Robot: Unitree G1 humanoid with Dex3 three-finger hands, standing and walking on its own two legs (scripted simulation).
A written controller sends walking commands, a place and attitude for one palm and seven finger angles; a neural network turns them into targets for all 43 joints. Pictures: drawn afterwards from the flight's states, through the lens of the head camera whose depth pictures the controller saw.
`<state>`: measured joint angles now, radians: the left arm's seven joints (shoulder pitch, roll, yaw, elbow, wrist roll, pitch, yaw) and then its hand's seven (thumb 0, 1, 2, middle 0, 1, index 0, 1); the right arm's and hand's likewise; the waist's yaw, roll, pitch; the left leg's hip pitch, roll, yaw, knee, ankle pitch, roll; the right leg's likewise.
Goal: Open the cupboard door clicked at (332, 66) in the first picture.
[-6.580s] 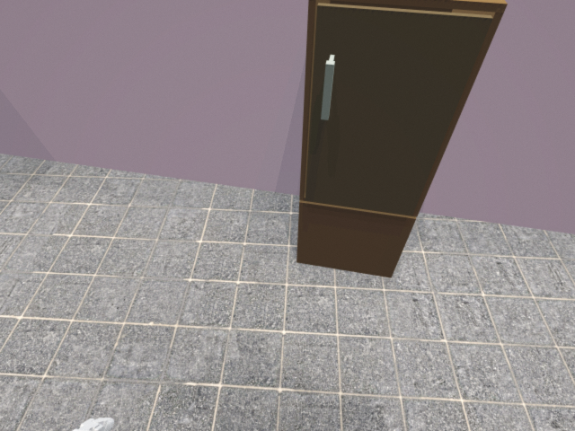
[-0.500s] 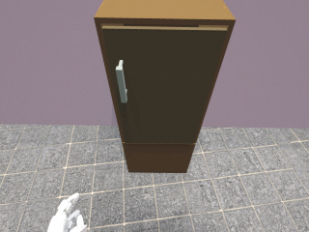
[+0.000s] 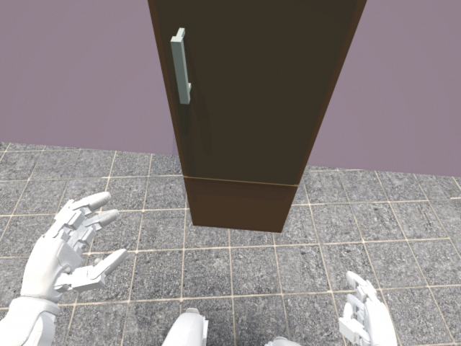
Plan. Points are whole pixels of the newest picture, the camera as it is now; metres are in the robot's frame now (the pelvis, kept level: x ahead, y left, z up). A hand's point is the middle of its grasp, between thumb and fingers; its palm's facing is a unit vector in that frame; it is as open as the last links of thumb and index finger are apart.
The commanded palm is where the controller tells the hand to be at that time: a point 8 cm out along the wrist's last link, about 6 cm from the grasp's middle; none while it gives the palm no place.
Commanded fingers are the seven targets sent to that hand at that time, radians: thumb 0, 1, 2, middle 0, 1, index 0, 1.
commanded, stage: raise the hand with hooked fingers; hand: left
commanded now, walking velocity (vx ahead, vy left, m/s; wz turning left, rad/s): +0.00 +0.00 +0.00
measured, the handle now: (183, 67) +0.61 +0.17 +0.14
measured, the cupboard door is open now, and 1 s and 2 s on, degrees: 0 0 0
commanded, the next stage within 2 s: move the hooked fingers beside the handle in 1.46 s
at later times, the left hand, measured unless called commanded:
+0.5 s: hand (65, 211) +0.27 +0.28 +0.11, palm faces +0.03 -1.00 -0.05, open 12.8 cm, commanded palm +0.25 +0.33 +0.12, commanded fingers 0.00 -0.45 0.32 -0.30 -1.17 -0.30 -1.17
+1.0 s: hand (31, 168) +0.31 +0.32 +0.16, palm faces +0.04 -1.00 -0.04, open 14.0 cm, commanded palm +0.28 +0.36 +0.16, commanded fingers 0.00 -0.50 0.30 -0.30 -1.20 -0.30 -1.20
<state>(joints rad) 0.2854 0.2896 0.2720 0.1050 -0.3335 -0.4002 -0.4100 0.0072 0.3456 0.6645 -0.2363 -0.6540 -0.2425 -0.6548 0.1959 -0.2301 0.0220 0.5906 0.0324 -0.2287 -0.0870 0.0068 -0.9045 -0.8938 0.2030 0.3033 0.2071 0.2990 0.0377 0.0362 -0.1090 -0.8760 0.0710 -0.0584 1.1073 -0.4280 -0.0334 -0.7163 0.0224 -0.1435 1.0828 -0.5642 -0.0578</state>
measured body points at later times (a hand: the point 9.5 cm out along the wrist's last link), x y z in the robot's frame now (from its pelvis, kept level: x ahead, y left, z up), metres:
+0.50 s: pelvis +0.02 +0.04 +0.04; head +0.05 +0.05 +0.49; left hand +0.27 +0.33 +0.11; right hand +0.17 -0.22 -0.03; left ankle +0.07 +0.14 -0.66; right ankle -0.01 -0.09 -0.66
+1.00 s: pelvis +0.02 +0.04 +0.06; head +0.03 +0.05 +0.51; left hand +0.30 +0.37 +0.16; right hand +0.17 -0.20 -0.02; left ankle +0.07 +0.14 -0.66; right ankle -0.01 -0.09 -0.66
